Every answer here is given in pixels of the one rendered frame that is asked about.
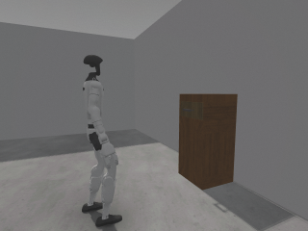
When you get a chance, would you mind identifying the robot right upper arm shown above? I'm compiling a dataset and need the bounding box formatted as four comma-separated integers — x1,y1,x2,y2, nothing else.
88,80,102,116

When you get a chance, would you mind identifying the drawer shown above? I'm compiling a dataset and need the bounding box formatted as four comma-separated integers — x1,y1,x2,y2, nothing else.
180,101,204,120

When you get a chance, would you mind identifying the right robot hand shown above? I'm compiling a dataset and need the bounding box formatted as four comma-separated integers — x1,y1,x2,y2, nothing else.
101,142,118,169

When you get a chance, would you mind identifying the robot right forearm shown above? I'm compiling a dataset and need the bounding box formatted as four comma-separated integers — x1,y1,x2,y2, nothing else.
90,107,109,144

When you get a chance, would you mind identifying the robot left foot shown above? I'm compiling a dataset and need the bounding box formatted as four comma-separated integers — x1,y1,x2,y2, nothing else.
82,201,103,213

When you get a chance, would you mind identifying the cabinet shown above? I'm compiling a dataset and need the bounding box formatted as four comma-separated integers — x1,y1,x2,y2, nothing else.
178,93,238,191

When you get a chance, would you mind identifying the robot left shin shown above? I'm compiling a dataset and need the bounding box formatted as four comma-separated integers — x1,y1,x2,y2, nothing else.
88,169,105,206

